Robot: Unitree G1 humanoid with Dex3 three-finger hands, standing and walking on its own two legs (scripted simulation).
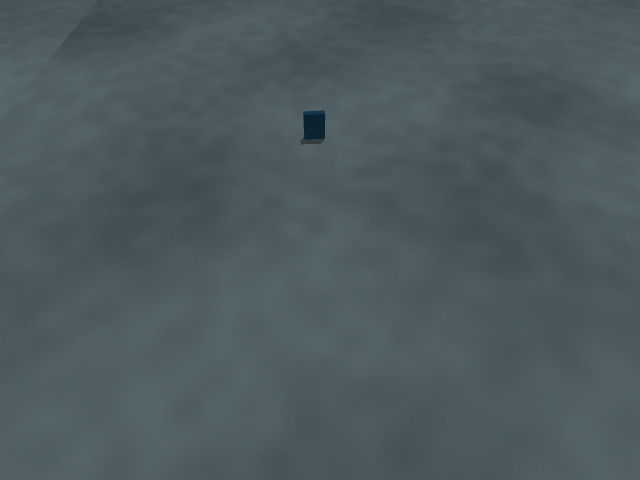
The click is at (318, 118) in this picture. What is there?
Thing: carton on end
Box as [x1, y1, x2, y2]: [303, 110, 324, 139]
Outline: 324,110 303,112 305,139 324,138
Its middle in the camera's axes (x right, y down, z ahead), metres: -0.04 -0.60 +2.12
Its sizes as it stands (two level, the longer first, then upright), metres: 0.112 0.033 0.151
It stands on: the floor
